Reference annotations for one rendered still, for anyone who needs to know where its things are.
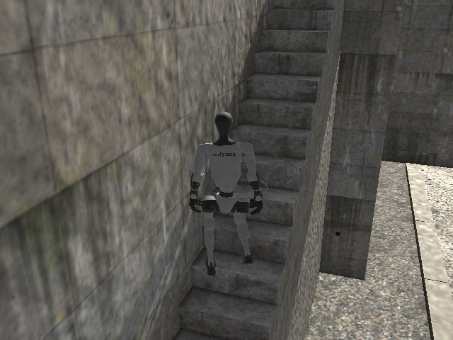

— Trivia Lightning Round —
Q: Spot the robot left forearm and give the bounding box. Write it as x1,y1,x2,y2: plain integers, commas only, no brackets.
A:
190,172,200,199

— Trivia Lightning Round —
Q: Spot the robot torso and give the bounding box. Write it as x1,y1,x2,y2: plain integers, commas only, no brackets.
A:
209,140,242,213

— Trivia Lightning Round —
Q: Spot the robot left thigh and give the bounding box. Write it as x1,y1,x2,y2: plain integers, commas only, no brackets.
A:
202,195,217,230

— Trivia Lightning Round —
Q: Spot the robot right forearm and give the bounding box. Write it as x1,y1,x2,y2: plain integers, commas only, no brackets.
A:
250,171,263,201

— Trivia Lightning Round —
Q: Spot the robot left upper arm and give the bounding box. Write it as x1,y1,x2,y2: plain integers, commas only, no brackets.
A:
192,143,210,183

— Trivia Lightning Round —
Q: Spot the robot right upper arm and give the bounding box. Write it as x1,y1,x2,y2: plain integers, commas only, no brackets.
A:
239,142,258,182

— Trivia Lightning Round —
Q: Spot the robot left hand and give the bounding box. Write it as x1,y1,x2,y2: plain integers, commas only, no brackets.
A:
189,197,202,213

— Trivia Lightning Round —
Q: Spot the robot right hand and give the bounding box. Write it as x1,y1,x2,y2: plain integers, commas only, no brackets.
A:
250,198,263,215

